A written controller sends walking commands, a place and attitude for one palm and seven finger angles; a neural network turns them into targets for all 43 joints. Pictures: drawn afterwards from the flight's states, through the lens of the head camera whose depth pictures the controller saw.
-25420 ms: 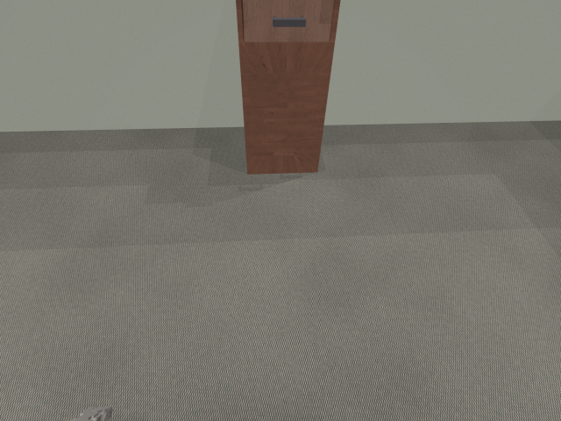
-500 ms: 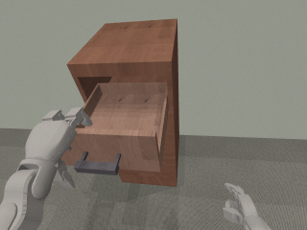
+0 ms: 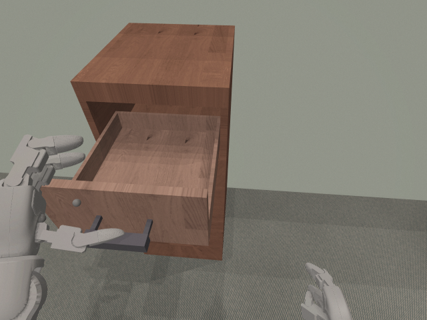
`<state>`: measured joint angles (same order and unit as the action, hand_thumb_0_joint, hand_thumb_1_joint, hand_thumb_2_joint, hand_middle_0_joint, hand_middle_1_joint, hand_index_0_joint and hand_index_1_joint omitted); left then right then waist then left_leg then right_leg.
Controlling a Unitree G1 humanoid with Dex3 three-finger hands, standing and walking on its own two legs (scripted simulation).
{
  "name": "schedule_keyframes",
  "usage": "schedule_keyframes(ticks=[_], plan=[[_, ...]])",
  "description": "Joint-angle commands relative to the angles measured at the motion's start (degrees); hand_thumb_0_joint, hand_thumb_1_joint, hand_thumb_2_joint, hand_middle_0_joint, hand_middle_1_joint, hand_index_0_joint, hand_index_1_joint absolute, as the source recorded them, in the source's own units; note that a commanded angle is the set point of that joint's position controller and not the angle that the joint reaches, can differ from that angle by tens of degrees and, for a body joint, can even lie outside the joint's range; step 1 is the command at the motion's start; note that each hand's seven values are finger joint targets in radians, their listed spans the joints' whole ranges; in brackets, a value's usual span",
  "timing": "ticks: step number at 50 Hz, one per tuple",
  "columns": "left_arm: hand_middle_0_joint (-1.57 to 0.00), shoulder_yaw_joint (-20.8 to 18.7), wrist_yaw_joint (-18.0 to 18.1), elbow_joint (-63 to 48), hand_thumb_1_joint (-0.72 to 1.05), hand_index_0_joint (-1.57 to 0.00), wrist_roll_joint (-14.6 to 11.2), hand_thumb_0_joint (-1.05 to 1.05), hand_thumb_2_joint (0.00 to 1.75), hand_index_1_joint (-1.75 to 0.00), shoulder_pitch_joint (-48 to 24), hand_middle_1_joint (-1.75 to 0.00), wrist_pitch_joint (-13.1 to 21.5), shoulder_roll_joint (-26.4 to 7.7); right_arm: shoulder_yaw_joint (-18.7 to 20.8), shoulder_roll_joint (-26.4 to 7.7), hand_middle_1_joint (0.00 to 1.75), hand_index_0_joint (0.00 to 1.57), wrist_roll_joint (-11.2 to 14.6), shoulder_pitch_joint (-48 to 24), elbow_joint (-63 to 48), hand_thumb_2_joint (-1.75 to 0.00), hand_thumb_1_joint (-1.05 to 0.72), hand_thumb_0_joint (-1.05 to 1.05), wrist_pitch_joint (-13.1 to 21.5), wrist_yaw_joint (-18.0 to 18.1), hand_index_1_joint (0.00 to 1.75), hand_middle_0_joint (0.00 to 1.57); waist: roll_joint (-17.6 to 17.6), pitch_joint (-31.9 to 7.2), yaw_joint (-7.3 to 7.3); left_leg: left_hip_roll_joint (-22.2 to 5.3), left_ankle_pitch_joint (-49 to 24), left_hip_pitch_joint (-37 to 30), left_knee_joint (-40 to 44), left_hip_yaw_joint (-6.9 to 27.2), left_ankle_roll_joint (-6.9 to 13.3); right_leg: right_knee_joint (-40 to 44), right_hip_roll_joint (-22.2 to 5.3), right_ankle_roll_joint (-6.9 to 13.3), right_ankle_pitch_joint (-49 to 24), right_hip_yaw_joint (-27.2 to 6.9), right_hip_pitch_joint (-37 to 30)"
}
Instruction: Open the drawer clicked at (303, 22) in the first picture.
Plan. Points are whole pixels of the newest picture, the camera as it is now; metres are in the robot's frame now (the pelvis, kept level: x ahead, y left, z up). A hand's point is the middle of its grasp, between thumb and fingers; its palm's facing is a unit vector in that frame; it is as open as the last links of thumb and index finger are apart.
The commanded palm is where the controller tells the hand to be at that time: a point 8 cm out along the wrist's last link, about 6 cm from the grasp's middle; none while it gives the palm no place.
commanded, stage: draw the hand back to the body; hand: left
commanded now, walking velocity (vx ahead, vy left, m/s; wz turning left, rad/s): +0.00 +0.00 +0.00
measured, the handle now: (119, 231) +0.26 +0.23 +0.02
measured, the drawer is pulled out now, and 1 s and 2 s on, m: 0.28 0.28 0.28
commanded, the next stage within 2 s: step back with the hand held close in 0.70 s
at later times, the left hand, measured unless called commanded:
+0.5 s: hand (56, 213) +0.18 +0.23 +0.20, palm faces +0.43 -0.81 -0.39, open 8.6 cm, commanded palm +0.13 +0.27 +0.21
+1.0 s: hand (49, 221) +0.18 +0.24 +0.19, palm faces +0.39 -0.81 -0.44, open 7.4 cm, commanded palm +0.11 +0.29 +0.21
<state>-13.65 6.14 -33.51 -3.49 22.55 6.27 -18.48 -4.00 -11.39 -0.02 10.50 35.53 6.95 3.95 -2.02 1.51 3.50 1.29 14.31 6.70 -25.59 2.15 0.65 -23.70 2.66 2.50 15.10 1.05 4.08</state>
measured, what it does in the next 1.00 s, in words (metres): stands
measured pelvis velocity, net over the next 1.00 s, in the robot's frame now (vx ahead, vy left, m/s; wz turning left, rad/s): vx -0.02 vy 0.00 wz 0.01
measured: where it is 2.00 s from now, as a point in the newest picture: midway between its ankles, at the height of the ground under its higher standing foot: outside the picture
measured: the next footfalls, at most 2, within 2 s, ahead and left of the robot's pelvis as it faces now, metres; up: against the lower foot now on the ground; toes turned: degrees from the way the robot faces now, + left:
right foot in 1.36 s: -0.07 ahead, -0.08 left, +0.00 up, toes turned +0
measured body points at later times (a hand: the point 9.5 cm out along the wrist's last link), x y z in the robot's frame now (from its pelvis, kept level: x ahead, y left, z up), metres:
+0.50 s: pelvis +0.00 -0.01 +0.00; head -0.02 -0.04 +0.45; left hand +0.16 +0.27 +0.22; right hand +0.21 -0.22 -0.08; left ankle +0.00 +0.11 -0.74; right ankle -0.02 -0.09 -0.74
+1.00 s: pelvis -0.02 +0.00 +0.00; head +0.00 -0.01 +0.45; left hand +0.15 +0.28 +0.21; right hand +0.17 -0.23 -0.08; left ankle +0.00 +0.11 -0.74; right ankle -0.02 -0.09 -0.74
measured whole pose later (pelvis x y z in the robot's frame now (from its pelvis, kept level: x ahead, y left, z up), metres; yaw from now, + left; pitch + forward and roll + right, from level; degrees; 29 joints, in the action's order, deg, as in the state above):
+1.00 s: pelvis -0.02 +0.00 +0.00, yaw +1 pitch +0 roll -2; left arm -21.6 5.8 -32.3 -4.1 29.9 10.3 -21.3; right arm 0.0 -13.8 1.2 9.8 34.3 3.3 3.4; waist -3.4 0.7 1.0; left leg 0.3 13.4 15.4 -28.7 3.5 0.6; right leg -22.0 3.7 2.4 12.0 2.5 10.4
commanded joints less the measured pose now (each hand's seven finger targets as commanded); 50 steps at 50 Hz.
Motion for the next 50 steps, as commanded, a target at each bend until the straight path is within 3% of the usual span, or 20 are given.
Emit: schedule_keyframes(ticks=[1, 3, 4, 5, 13, 16, 19, 25, 27, 29, 31, 35, 37, 39, 40, 41, 42, 43, 47, 50], plan=[[-0.26, -7.63, 0.74, -10.48, 0.06, -0.26, -1.09, 0.00, 0.54, -0.84, -3.36, -0.84, 3.98, -9.41, 3.19, -5.79, 0.30, 0.20, -0.12, -8.82, -9.16, -0.90, -0.90, 0.00, 3.59, -0.17, 0.30, 0.20, -1.07, -5.27, 0.04, -2.43, -14.88, -1.55, 3.38, -0.36, 0.09, 3.39, -2.76, -0.70, -14.43, 0.59, 0.78], [-0.25, -7.75, 0.31, -9.50, 0.13, -0.25, -1.32, 0.00, 0.57, -0.80, -1.78, -0.80, 3.97, -8.86, 3.62, -5.96, 0.30, 0.20, 0.10, -8.80, -9.17, -0.90, -0.90, 0.00, 3.11, -0.33, 0.30, 0.20, 0.18, -5.33, 0.07, -2.45, -15.52, -1.62, 3.06, -0.75, 0.19, 3.26, -2.80, -0.90, -15.25, 0.65, 0.86], [-0.25, -7.76, 0.11, -8.79, 0.17, -0.25, -1.45, 0.00, 0.58, -0.77, -0.91, -0.77, 3.87, -8.63, 3.85, -6.09, 0.30, 0.20, 0.24, -9.11, -9.08, -0.90, -0.90, 0.00, 3.14, -0.36, 0.30, 0.20, -0.99, -4.72, 0.13, -2.44, -16.24, -1.72, 2.94, -0.89, 0.10, 3.71, -2.60, -0.83, -15.75, 0.52, 1.23], [-0.25, -8.24, 0.12, -7.89, 0.20, -0.25, -1.65, 0.00, 0.60, -0.75, -0.11, -0.75, 3.86, -8.94, 3.92, -6.13, 0.30, 0.20, 0.24, -8.74, -8.87, -0.90, -0.90, 0.00, 2.82, -0.38, 0.30, 0.20, 0.57, -4.91, 0.05, -2.43, -16.28, -1.60, 3.03, -0.91, 0.20, 3.56, -2.84, -1.02, -16.37, 0.67, 0.89], [-0.23, -12.04, 0.57, -10.49, 0.48, -0.23, -1.77, 0.00, 0.72, -0.57, 1.59, -0.57, 4.14, -12.04, 4.61, -6.08, 0.30, 0.20, 0.68, -8.92, -9.40, -0.90, -0.90, 0.00, 2.31, 0.21, 0.30, 0.20, 0.55, -8.11, 0.44, -2.06, -17.34, -2.76, 1.96, -1.58, 0.40, 3.84, -3.07, -1.41, -19.07, -0.23, 0.30], [-0.22, -12.21, 0.61, -9.39, 0.58, -0.22, -1.84, 0.00, 0.76, -0.50, 1.28, -0.50, 4.00, -11.79, 4.56, -5.80, 0.30, 0.20, 0.80, -8.82, -9.02, -0.90, -0.90, 0.00, 2.23, 0.45, 0.30, 0.20, -0.86, -5.37, 0.16, -2.01, -15.19, -2.24, 2.44, -1.38, 0.15, 4.77, -2.93, -1.34, -16.23, -0.22, 1.86], [-0.22, -12.88, 0.70, -9.91, 0.69, -0.22, -1.80, 0.00, 0.81, -0.43, 0.81, -0.43, 3.91, -12.30, 4.71, -6.15, 0.30, 0.20, 0.75, -8.91, -8.89, -0.90, -0.90, 0.00, 2.45, 0.51, 0.30, 0.20, -2.67, -5.54, 0.23, -1.73, -15.58, -2.76, 2.37, -1.46, 0.10, 5.45, -2.69, -1.25, -16.34, -0.27, 1.98], [-0.20, -11.07, 0.42, -6.82, 0.90, -0.20, -1.99, 0.00, 0.90, -0.30, 0.10, -0.30, 3.42, -10.73, 4.73, -6.10, 0.30, 0.20, 0.72, -9.17, -8.61, -0.90, -0.90, 0.00, 2.11, 0.64, 0.30, 0.20, 0.41, -2.83, -0.35, -1.64, -12.03, -2.61, 2.88, -1.43, 0.60, 6.89, -2.96, -1.80, -12.68, -0.69, 3.85], [-0.20, -11.40, 0.52, -6.86, 0.90, -0.20, -2.05, 0.00, 0.90, -0.30, -0.69, -0.30, 3.51, -11.15, 4.68, -6.00, 0.30, 0.20, 0.69, -9.42, -8.83, -0.90, -0.90, 0.00, 1.98, 0.80, 0.30, 0.20, 1.98, -3.27, -0.05, -1.54, -11.06, -2.49, 2.95, -1.26, 0.83, 7.06, -3.01, -1.88, -11.34, -0.90, 3.60], [-0.20, -11.76, 0.60, -7.72, 0.90, -0.20, -1.92, 0.00, 0.90, -0.30, -1.22, -0.30, 3.63, -11.68, 4.71, -6.08, 0.30, 0.20, 0.63, -9.70, -8.70, -0.90, -0.90, 0.00, 2.28, 0.89, 0.30, 0.20, -1.26, -3.47, 0.08, -1.37, -10.55, -3.00, 2.88, -1.49, 0.69, 8.08, -3.05, -1.70, -10.51, -1.47, 3.89], [-0.20, -11.20, 0.74, -7.84, 0.90, -0.20, -1.89, 0.00, 0.90, -0.30, -1.22, -0.30, 3.80, -11.17, 4.39, -5.70, 0.30, 0.20, 0.66, -9.69, -8.79, -0.90, -0.90, 0.00, 2.29, 0.83, 0.30, 0.20, -2.06, -3.03, 0.08, -1.41, -9.50, -2.48, 3.29, -1.13, 0.55, 7.93, -3.18, -1.59, -8.58, -1.29, 3.79], [-0.20, -11.75, 1.01, -8.48, 0.90, -0.20, -1.78, 0.00, 0.90, -0.30, -1.23, -0.30, 3.92, -11.77, 4.36, -5.78, 0.30, 0.20, 0.40, -9.63, -8.59, -0.90, -0.90, 0.00, 2.85, 0.95, 0.30, 0.20, -2.03, -3.97, 0.16, -1.36, -10.14, -2.91, 3.32, -1.14, 0.49, 8.23, -3.14, -1.61, -9.33, -1.30, 3.07], [-0.20, -11.78, 0.93, -7.74, 0.90, -0.20, -1.89, 0.00, 0.90, -0.30, -0.33, -0.30, 3.93, -11.42, 4.35, -5.69, 0.30, 0.20, 0.44, -9.67, -8.63, -0.90, -0.90, 0.00, 2.84, 0.81, 0.30, 0.20, 0.31, -3.28, 0.27, -1.39, -9.80, -2.34, 3.56, -0.96, 0.54, 8.15, -3.00, -1.66, -8.82, -1.11, 3.18], [-0.20, -12.09, 0.92, -8.58, 0.90, -0.20, -1.82, 0.00, 0.90, -0.30, -0.95, -0.30, 4.01, -11.88, 4.63, -5.99, 0.30, 0.20, 0.45, -9.78, -8.49, -0.90, -0.90, 0.00, 3.09, 0.81, 0.30, 0.20, -1.62, -3.84, 0.27, -1.23, -10.24, -2.88, 3.33, -1.23, 0.42, 8.84, -2.90, -1.56, -9.17, -1.46, 3.25], [-0.20, -12.06, 0.96, -6.91, 0.90, -0.20, -1.90, 0.00, 0.90, -0.30, -0.34, -0.30, 3.93, -11.54, 4.52, -5.72, 0.30, 0.20, 0.40, -9.62, -8.16, -0.90, -0.90, 0.00, 2.97, 0.84, 0.30, 0.20, -0.52, -3.15, 0.21, -1.44, -9.66, -2.68, 3.81, -1.09, 0.45, 8.58, -3.03, -1.66, -8.51, -1.13, 3.29], [-0.20, -18.55, 0.97, -10.20, 0.90, -0.20, -1.31, 0.00, 0.90, -0.30, -3.37, -0.30, 5.87, -17.39, 5.00, -7.72, 0.30, 0.20, 0.97, -8.06, -10.91, -0.90, -0.90, 0.00, 1.55, 0.29, 0.30, 0.20, 1.92, 1.78, -1.66, -1.91, -7.37, 2.01, 0.85, 1.66, 1.62, 11.72, -6.10, -1.79, -7.89, -6.47, 11.38], [-0.20, -15.31, 0.37, -5.18, 0.90, -0.20, -1.00, 0.00, 0.90, -0.30, 0.63, -0.30, 6.04, -13.39, 5.15, -6.98, 0.30, 0.20, 0.70, -8.13, -9.53, -0.90, -0.90, 0.00, 0.60, 0.06, 0.30, 0.20, 5.05, 1.57, -2.16, -1.71, -6.19, 2.45, -1.26, 2.12, 1.57, 12.81, -7.58, -1.37, -5.71, -6.72, 12.43], [-0.20, -14.07, 0.18, -5.50, 0.90, -0.20, -0.67, 0.00, 0.90, -0.30, 1.59, -0.30, 6.08, -12.64, 5.44, -7.10, 0.30, 0.20, 0.91, -8.48, -9.88, -0.90, -0.90, 0.00, 0.22, -0.25, 0.30, 0.20, 6.93, 1.25, -2.14, -1.57, -6.05, 2.16, -3.01, 1.95, 1.56, 13.24, -8.69, -1.04, -6.14, -7.64, 13.35], [-0.20, -13.74, 0.46, -8.26, 0.90, -0.20, -0.48, 0.00, 0.90, -0.30, 6.79, -0.30, 7.34, -11.93, 6.25, -7.47, 0.30, 0.20, 1.08, -6.90, -10.56, -0.90, -0.90, 0.00, -0.59, -0.47, 0.30, 0.20, 2.76, -5.76, -2.59, -1.62, -8.10, 2.72, -5.05, 1.18, 1.15, 9.00, -11.02, 0.49, -11.14, -7.22, 11.32], [-0.20, -16.10, 1.06, -13.21, 0.90, -0.20, -0.49, 0.00, 0.90, -0.30, 9.73, -0.30, 7.91, -14.08, 6.84, -7.92, 0.30, 0.20, 1.07, -6.69, -11.66, -0.90, -0.90, 0.00, -1.18, -0.26, 0.30, 0.20, 0.54, -10.98, -2.60, -3.57, -18.47, 2.77, -1.87, 1.76, 1.13, 3.35, -8.75, -1.00, -18.51, -3.86, 6.77]])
